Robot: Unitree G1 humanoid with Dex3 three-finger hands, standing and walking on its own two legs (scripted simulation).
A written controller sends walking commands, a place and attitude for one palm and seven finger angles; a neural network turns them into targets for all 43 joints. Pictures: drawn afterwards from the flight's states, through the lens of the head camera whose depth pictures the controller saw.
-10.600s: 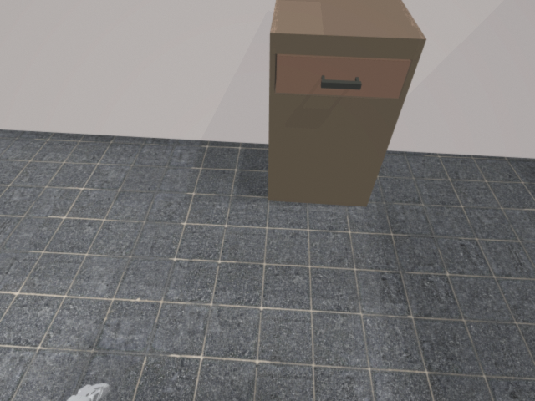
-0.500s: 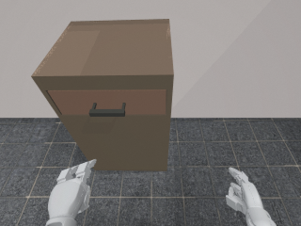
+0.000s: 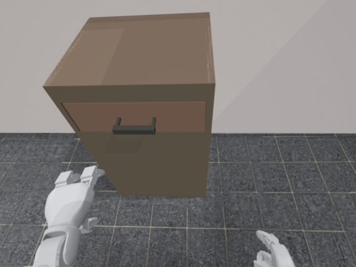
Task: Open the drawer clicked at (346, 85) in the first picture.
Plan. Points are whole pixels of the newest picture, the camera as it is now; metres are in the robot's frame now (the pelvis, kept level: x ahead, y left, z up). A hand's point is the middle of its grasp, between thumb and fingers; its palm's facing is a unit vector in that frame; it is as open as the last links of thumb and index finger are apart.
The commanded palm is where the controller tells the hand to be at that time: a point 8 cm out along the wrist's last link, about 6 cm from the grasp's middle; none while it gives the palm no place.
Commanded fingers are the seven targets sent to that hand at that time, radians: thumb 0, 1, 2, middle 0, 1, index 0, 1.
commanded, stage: raise the hand with hooked fingers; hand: left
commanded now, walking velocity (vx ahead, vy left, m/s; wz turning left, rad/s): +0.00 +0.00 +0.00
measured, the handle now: (135, 125) +0.53 +0.20 -0.06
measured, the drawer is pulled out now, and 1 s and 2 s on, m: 0.00 0.00 0.00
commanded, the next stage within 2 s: move the hooked fingers above the handle in 1.04 s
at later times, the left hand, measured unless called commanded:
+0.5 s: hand (72, 170) +0.29 +0.25 +0.08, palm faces +0.03 -0.08 -1.00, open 13.6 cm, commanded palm +0.27 +0.25 +0.14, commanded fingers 0.00 -0.50 0.30 -0.30 -1.20 -0.30 -1.20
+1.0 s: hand (73, 161) +0.30 +0.25 +0.10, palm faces +0.02 -0.08 -1.00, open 13.8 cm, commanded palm +0.28 +0.25 +0.15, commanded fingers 0.00 -0.50 0.30 -0.30 -1.20 -0.30 -1.20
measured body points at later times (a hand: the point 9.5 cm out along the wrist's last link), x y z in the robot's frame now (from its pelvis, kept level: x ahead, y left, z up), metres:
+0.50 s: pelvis +0.01 +0.01 +0.02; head +0.03 -0.02 +0.47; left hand +0.28 +0.25 +0.13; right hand +0.23 -0.19 -0.08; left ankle -0.03 +0.13 -0.71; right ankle +0.01 -0.12 -0.71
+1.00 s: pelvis +0.00 +0.01 +0.03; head +0.04 -0.03 +0.47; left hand +0.29 +0.25 +0.15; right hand +0.18 -0.23 -0.10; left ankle -0.03 +0.13 -0.71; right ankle +0.01 -0.12 -0.71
